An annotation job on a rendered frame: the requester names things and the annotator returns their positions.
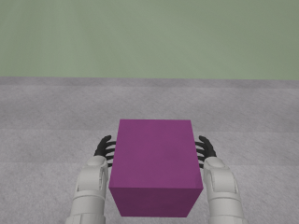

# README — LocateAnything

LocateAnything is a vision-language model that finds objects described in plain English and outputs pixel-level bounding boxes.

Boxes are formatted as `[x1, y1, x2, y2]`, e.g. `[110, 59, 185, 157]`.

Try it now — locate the carton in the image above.
[108, 119, 204, 217]

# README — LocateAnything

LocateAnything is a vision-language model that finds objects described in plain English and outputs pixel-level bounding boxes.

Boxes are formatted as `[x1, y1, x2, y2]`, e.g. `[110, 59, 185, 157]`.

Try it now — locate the left robot forearm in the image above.
[65, 155, 108, 224]

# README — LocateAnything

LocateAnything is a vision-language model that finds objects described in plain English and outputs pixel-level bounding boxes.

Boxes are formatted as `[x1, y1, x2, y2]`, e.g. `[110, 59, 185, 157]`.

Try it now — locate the robot left hand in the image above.
[93, 135, 116, 167]

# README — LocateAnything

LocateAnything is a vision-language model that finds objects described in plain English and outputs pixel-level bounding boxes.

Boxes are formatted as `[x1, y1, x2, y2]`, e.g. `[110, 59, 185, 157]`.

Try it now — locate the right robot forearm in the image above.
[203, 156, 249, 224]

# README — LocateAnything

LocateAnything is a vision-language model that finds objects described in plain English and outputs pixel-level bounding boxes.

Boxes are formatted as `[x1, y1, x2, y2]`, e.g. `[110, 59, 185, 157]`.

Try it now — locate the robot right hand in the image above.
[194, 135, 217, 169]

